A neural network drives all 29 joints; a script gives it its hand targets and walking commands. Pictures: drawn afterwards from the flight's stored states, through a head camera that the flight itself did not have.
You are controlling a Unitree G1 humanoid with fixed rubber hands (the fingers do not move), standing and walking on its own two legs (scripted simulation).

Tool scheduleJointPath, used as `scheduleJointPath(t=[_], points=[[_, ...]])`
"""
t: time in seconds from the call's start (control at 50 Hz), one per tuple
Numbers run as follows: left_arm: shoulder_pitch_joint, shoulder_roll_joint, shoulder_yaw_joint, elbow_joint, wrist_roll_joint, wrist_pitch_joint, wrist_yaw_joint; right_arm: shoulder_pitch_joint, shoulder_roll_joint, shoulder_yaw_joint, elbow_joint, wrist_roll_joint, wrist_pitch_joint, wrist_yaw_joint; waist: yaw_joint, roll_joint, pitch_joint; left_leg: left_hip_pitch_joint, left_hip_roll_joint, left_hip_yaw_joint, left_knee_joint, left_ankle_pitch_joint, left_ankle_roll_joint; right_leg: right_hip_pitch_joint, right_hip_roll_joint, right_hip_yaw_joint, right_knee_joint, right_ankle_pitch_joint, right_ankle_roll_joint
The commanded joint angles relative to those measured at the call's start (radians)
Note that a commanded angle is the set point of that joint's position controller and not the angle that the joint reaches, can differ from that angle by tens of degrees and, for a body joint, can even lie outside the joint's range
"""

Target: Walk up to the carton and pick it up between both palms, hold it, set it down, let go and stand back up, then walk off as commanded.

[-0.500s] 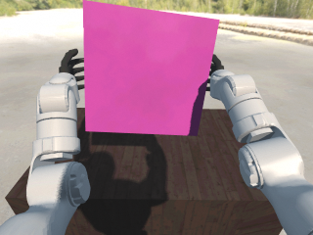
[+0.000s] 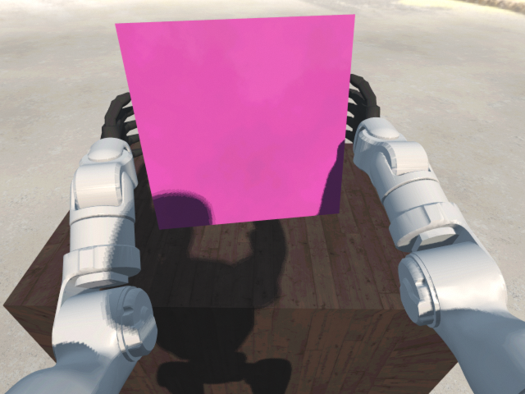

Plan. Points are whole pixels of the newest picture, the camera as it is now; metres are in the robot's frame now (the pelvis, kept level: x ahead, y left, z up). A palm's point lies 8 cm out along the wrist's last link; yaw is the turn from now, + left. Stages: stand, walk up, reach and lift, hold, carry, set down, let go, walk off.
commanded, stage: set down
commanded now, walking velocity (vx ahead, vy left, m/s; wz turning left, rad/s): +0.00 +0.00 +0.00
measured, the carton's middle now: (240, 113) +0.49 +0.01 +0.24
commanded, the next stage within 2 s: none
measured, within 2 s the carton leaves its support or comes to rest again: neither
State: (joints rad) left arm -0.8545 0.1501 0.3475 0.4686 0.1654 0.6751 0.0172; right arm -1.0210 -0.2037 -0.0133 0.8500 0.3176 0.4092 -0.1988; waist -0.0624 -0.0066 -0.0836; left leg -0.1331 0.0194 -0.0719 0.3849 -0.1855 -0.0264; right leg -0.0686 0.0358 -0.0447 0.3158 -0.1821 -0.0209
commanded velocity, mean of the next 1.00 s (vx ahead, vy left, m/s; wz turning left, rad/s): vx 0.00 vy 0.00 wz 0.00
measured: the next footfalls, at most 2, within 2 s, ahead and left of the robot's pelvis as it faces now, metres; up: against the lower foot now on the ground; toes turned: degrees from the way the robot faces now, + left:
none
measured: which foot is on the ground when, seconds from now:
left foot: down 0.00-1.00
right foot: down 0.00-1.00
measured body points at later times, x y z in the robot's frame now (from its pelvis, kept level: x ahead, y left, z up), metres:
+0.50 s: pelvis -0.01 +0.00 +0.00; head -0.05 +0.00 +0.45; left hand +0.40 +0.18 +0.22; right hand +0.41 -0.18 +0.23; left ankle +0.02 +0.13 -0.75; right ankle +0.00 -0.10 -0.75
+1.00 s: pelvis +0.02 -0.01 +0.00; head -0.01 -0.01 +0.45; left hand +0.43 +0.16 +0.19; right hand +0.44 -0.20 +0.20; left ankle +0.02 +0.13 -0.75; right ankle +0.00 -0.10 -0.75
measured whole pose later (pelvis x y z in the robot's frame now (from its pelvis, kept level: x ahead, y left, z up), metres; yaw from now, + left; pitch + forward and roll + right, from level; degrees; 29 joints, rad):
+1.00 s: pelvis +0.02 -0.01 +0.00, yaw +0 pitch +0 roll +0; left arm -0.74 0.04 0.35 0.47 0.16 0.55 0.14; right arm -0.91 -0.19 -0.08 0.90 0.26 0.18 -0.04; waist -0.06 0.02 -0.08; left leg -0.15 0.02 -0.07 0.34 -0.19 -0.04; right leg -0.10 0.04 -0.04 0.32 -0.20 -0.03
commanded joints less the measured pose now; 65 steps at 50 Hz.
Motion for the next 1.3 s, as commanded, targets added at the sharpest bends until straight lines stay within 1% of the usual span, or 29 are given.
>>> scheduleJointPath(t=[0.0,0.04,0.06,0.12,0.18,0.22,0.28,0.36,0.42,0.46,0.52,0.58,0.64,0.7,0.76,0.8,0.86,0.9,0.96,1.0,1.06,1.12,1.22,1.26,1.28], points=[[-0.777,-0.617,-0.497,-0.351,-0.173,-0.109,-0.13,-0.765,0.582,0.219,-0.395,0.093,-0.105,0.183,0.014,0.089,-0.546,0.354,-0.041,0.024,0.027,0.652,-0.057,0.096,0.056,-0.012,-0.032,0.38,0.037],[-0.74,-0.604,-0.454,-0.306,-0.145,-0.093,-0.138,-0.748,0.573,0.209,-0.358,0.086,-0.094,0.181,0.015,0.077,-0.444,0.301,-0.046,0.032,0.012,0.609,-0.049,0.126,0.054,-0.005,-0.027,0.386,0.041],[-0.721,-0.595,-0.427,-0.277,-0.129,-0.083,-0.145,-0.741,0.564,0.196,-0.331,0.079,-0.088,0.18,0.014,0.07,-0.392,0.275,-0.047,0.037,-0.002,0.568,-0.043,0.131,0.051,-0.002,-0.027,0.369,0.043],[-0.722,-0.571,-0.362,-0.227,-0.097,-0.067,-0.16,-0.74,0.536,0.157,-0.253,0.059,-0.081,0.19,0.019,0.064,-0.302,0.228,-0.043,0.047,-0.041,0.444,-0.031,0.108,0.043,0.0,-0.036,0.27,0.043],[-0.748,-0.545,-0.321,-0.203,-0.081,-0.069,-0.163,-0.75,0.521,0.125,-0.199,0.034,-0.091,0.211,0.035,0.055,-0.281,0.195,-0.038,0.054,-0.072,0.349,-0.02,0.074,0.036,0.001,-0.043,0.184,0.038],[-0.766,-0.54,-0.31,-0.2,-0.078,-0.078,-0.159,-0.757,0.521,0.114,-0.185,0.017,-0.103,0.224,0.049,0.049,-0.301,0.185,-0.036,0.056,-0.082,0.321,-0.015,0.061,0.033,-0.001,-0.042,0.159,0.037],[-0.801,-0.556,-0.328,-0.215,-0.086,-0.1,-0.144,-0.773,0.529,0.105,-0.184,-0.003,-0.131,0.243,0.063,0.045,-0.37,0.197,-0.03,0.051,-0.085,0.296,-0.014,0.033,0.031,-0.011,-0.04,0.139,0.034],[-0.847,-0.587,-0.378,-0.251,-0.109,-0.137,-0.11,-0.789,0.542,0.1,-0.207,-0.032,-0.177,0.267,0.067,0.052,-0.483,0.238,-0.021,0.043,-0.073,0.298,-0.022,-0.009,0.033,-0.025,-0.035,0.137,0.029],[-0.838,-0.594,-0.387,-0.236,-0.113,-0.153,-0.09,-0.773,0.539,0.089,-0.196,-0.061,-0.198,0.282,0.069,0.048,-0.505,0.249,-0.019,0.044,-0.068,0.296,-0.024,-0.028,0.033,-0.031,-0.036,0.142,0.029],[-0.796,-0.585,-0.358,-0.179,-0.097,-0.149,-0.088,-0.74,0.52,0.066,-0.154,-0.086,-0.199,0.291,0.068,0.038,-0.446,0.23,-0.019,0.049,-0.08,0.261,-0.019,-0.033,0.03,-0.031,-0.041,0.13,0.03],[-0.724,-0.553,-0.289,-0.091,-0.06,-0.131,-0.101,-0.678,0.476,0.017,-0.074,-0.121,-0.188,0.301,0.063,0.017,-0.33,0.177,-0.021,0.059,-0.113,0.179,-0.005,-0.026,0.022,-0.029,-0.05,0.096,0.033],[-0.672,-0.516,-0.23,-0.047,-0.033,-0.116,-0.115,-0.641,0.439,-0.014,-0.027,-0.146,-0.179,0.317,0.069,0.006,-0.253,0.132,-0.022,0.068,-0.137,0.136,0.004,-0.013,0.015,-0.026,-0.048,0.085,0.036],[-0.648,-0.512,-0.229,-0.077,-0.036,-0.12,-0.115,-0.644,0.432,0.001,-0.053,-0.143,-0.188,0.33,0.085,0.006,-0.285,0.136,-0.022,0.068,-0.127,0.187,0.001,0.011,0.015,-0.025,-0.033,0.151,0.039],[-0.672,-0.551,-0.298,-0.178,-0.077,-0.149,-0.093,-0.673,0.456,0.058,-0.124,-0.112,-0.22,0.339,0.099,0.024,-0.417,0.2,-0.018,0.057,-0.084,0.313,-0.018,0.025,0.023,-0.031,-0.01,0.26,0.038],[-0.707,-0.6,-0.386,-0.282,-0.125,-0.184,-0.061,-0.691,0.474,0.105,-0.198,-0.089,-0.258,0.34,0.094,0.049,-0.591,0.291,-0.011,0.042,-0.025,0.468,-0.04,0.009,0.033,-0.039,0.003,0.35,0.034],[-0.718,-0.627,-0.433,-0.327,-0.148,-0.209,-0.038,-0.689,0.484,0.125,-0.228,-0.084,-0.283,0.342,0.09,0.064,-0.676,0.335,-0.008,0.033,0.01,0.569,-0.054,-0.015,0.039,-0.043,0.006,0.397,0.03],[-0.688,-0.639,-0.453,-0.348,-0.146,-0.228,-0.014,-0.661,0.491,0.147,-0.237,-0.082,-0.298,0.341,0.093,0.065,-0.69,0.375,-0.005,0.028,0.043,0.683,-0.068,-0.019,0.043,-0.042,0.01,0.473,0.03],[-0.633,-0.626,-0.427,-0.321,-0.123,-0.218,-0.016,-0.627,0.484,0.151,-0.213,-0.082,-0.285,0.339,0.097,0.049,-0.607,0.357,-0.008,0.033,0.039,0.684,-0.066,0.01,0.038,-0.035,0.013,0.522,0.036],[-0.569,-0.594,-0.35,-0.255,-0.076,-0.188,-0.035,-0.586,0.465,0.143,-0.165,-0.086,-0.254,0.334,0.104,0.008,-0.462,0.273,-0.018,0.047,0.005,0.598,-0.049,0.079,0.025,-0.02,0.025,0.581,0.05],[-0.557,-0.581,-0.309,-0.245,-0.058,-0.172,-0.047,-0.569,0.46,0.144,-0.138,-0.085,-0.238,0.335,0.111,-0.006,-0.409,0.237,-0.02,0.05,-0.014,0.557,-0.043,0.109,0.018,-0.017,0.037,0.615,0.059],[-0.561,-0.582,-0.281,-0.247,-0.051,-0.162,-0.055,-0.573,0.453,0.141,-0.122,-0.082,-0.234,0.342,0.119,-0.007,-0.399,0.222,-0.019,0.052,-0.029,0.517,-0.039,0.106,0.016,-0.016,0.042,0.605,0.058],[-0.603,-0.598,-0.29,-0.277,-0.057,-0.177,-0.047,-0.606,0.453,0.131,-0.135,-0.092,-0.255,0.355,0.129,0.008,-0.473,0.253,-0.011,0.049,-0.019,0.527,-0.043,0.064,0.02,-0.018,0.042,0.555,0.049],[-0.724,-0.66,-0.372,-0.348,-0.093,-0.253,0.007,-0.674,0.457,0.097,-0.161,-0.136,-0.332,0.388,0.141,0.066,-0.717,0.365,0.014,0.039,0.027,0.63,-0.072,-0.088,0.039,-0.042,0.021,0.425,0.021],[-0.751,-0.67,-0.386,-0.338,-0.094,-0.286,0.032,-0.685,0.451,0.076,-0.14,-0.168,-0.356,0.406,0.154,0.078,-0.752,0.396,0.025,0.039,0.038,0.657,-0.081,-0.157,0.045,-0.052,0.003,0.352,0.012],[-0.749,-0.665,-0.379,-0.312,-0.088,-0.297,0.041,-0.679,0.441,0.061,-0.112,-0.185,-0.362,0.415,0.159,0.075,-0.73,0.4,0.029,0.04,0.035,0.65,-0.081,-0.182,0.046,-0.055,-0.006,0.319,0.009]])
